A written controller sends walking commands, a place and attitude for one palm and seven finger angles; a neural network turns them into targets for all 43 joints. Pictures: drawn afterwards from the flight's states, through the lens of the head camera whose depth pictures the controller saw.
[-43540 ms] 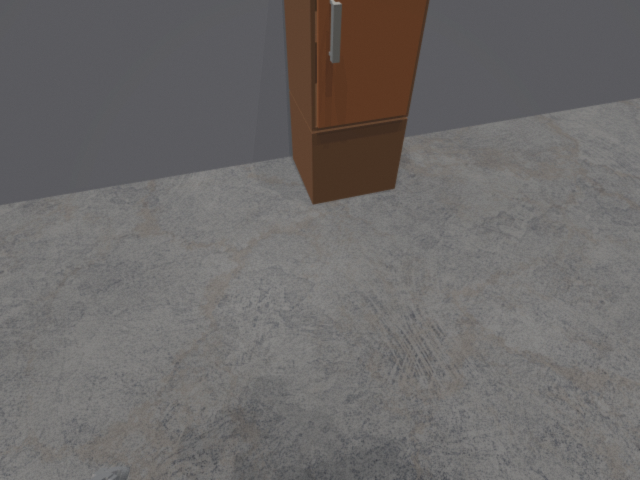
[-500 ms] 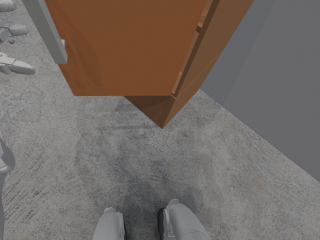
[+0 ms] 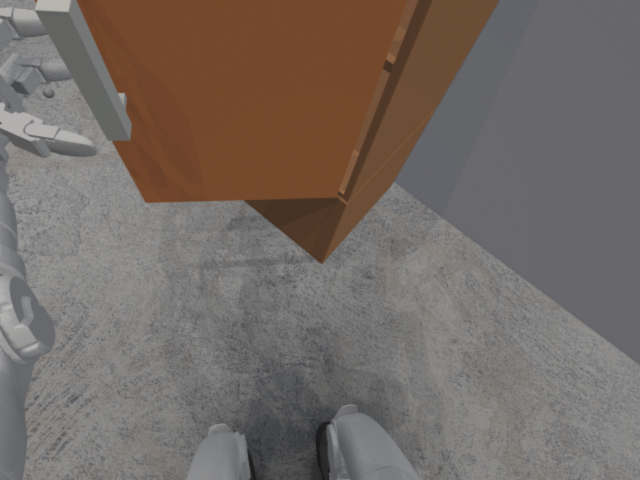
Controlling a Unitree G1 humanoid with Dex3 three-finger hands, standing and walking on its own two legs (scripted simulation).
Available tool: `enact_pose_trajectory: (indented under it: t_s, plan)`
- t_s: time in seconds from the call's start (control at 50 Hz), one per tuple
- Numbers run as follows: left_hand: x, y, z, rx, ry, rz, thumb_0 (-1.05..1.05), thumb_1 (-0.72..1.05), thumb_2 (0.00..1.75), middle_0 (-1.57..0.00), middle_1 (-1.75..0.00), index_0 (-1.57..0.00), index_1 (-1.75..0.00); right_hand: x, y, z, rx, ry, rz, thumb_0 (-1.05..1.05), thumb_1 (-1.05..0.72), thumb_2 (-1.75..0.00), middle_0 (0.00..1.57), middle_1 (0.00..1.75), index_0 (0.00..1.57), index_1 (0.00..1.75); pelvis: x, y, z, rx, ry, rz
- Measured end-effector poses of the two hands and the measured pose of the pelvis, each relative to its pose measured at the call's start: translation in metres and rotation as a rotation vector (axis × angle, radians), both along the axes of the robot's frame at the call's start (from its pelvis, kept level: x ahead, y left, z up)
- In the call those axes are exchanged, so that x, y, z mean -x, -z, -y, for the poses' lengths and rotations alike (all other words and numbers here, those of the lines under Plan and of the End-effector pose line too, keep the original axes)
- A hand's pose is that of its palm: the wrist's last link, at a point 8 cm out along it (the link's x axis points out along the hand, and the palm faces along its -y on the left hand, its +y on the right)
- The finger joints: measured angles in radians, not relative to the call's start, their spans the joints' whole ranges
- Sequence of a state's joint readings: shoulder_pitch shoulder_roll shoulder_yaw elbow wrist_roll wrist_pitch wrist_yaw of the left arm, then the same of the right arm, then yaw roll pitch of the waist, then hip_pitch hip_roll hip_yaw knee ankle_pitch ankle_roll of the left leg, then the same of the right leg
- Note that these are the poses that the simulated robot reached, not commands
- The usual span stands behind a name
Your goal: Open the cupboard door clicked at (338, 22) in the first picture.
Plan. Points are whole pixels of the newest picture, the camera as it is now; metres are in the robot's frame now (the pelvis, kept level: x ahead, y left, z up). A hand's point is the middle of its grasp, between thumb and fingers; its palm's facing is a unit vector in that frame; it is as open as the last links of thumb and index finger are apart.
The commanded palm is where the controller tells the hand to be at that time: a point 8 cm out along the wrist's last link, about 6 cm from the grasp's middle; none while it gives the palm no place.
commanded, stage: slide the fingers in behind the handle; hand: left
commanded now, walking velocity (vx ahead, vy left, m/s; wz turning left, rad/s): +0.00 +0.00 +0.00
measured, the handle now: (95, 64) +0.58 +0.20 +0.09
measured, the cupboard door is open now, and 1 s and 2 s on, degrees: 46 45 45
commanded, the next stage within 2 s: close the thumb around the handle in 1.20 s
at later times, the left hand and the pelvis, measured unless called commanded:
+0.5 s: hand (93, 96) +0.54 +0.19 +0.09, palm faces -0.02 -1.00 -0.01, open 14.0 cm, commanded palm +0.52 +0.23 +0.09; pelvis +0.00 +0.00 +0.00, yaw +1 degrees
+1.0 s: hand (112, 95) +0.54 +0.17 +0.09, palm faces +0.00 -1.00 -0.03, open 14.0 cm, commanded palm +0.51 +0.21 +0.09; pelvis +0.00 -0.01 +0.00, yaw +1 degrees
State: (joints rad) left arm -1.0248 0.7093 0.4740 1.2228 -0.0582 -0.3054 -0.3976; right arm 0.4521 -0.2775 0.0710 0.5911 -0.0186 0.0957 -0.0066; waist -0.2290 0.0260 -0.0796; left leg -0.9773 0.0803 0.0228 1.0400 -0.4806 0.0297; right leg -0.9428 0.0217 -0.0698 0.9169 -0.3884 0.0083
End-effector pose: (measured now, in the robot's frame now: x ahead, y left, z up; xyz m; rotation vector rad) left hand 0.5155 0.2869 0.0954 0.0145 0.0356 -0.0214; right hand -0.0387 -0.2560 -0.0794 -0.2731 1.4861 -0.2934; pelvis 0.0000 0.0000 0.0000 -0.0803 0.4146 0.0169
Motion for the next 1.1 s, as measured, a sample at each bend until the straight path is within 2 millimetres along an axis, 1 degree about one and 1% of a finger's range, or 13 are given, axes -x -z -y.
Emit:
enact_pose_trajectory:
  t_s: [0.16,0.34,0.48,0.66,0.84,0.98,1.1]
  plan:
    - [0.004,0.002,0.007,-0.002,0.000,-0.008,-0.01,-0.50,0.30,-0.30,-1.20,-0.30,-1.20,-0.015,0.004,0.001,-0.008,-0.028,0.028,0.00,-0.90,-0.90,0.20,0.30,0.20,0.30,-0.002,-0.001,-0.001,-0.002,-0.009,0.008]
    - [0.001,0.005,0.025,0.001,0.008,-0.007,-0.01,-0.50,0.30,-0.30,-1.20,-0.29,-1.20,-0.025,0.008,0.004,-0.014,-0.044,0.048,0.00,-0.90,-0.90,0.20,0.30,0.20,0.30,-0.001,0.001,0.001,-0.006,-0.016,0.008]
    - [-0.002,0.006,0.039,0.000,0.002,-0.006,-0.01,-0.50,0.30,-0.30,-1.20,-0.30,-1.20,-0.023,0.011,0.005,-0.027,-0.035,0.053,0.00,-0.90,-0.90,0.20,0.30,0.20,0.30,-0.001,0.001,0.004,-0.011,-0.011,0.009]
    - [-0.002,0.006,0.043,-0.019,-0.008,-0.002,-0.01,-0.50,0.30,-0.30,-1.20,-0.31,-1.22,-0.013,0.012,0.007,-0.036,-0.020,0.034,0.00,-0.90,-0.90,0.20,0.30,0.20,0.30,0.000,0.002,0.009,-0.016,-0.010,0.006]
    - [-0.003,0.007,0.060,0.002,-0.002,-0.012,-0.01,-0.50,0.30,-0.30,-1.20,-0.30,-1.21,-0.011,0.011,0.012,-0.034,-0.021,0.033,0.00,-0.90,-0.90,0.20,0.30,0.20,0.30,-0.001,0.001,0.011,-0.019,-0.012,0.010]
    - [0.000,0.003,0.060,-0.021,-0.016,0.011,-0.01,-0.50,0.30,-0.30,-1.20,-0.31,-1.21,-0.013,0.012,0.014,-0.040,-0.023,0.048,0.00,-0.90,-0.90,0.20,0.30,0.20,0.30,0.000,0.001,0.013,-0.023,-0.008,0.013]
    - [0.003,0.005,0.058,-0.007,-0.014,-0.012,-0.01,-0.50,0.30,-0.30,-1.20,-0.29,-1.21,-0.018,0.012,0.014,-0.041,-0.028,0.062,0.00,-0.90,-0.90,0.20,0.30,0.20,0.30,0.000,-0.001,0.013,-0.024,-0.009,0.021]
